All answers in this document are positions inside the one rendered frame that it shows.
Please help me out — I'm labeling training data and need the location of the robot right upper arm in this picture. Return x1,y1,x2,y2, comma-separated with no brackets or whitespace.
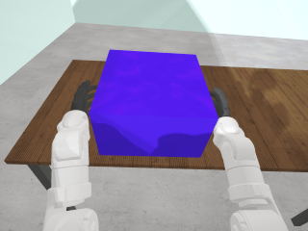
230,210,287,231

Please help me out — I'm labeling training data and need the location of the carton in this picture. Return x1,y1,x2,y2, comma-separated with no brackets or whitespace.
89,49,218,158

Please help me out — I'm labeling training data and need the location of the robot left forearm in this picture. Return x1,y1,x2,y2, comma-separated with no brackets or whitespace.
42,110,91,231

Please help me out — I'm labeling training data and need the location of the table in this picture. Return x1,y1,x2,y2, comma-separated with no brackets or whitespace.
4,60,308,226

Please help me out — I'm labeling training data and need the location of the robot left upper arm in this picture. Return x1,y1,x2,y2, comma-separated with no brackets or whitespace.
44,208,99,231

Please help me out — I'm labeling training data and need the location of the robot right forearm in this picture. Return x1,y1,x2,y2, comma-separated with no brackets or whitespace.
213,116,289,231

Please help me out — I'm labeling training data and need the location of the right robot hand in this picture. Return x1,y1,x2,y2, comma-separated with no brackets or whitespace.
209,87,231,118

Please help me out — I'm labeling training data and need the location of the left robot hand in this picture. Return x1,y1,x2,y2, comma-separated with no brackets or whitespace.
70,80,98,116

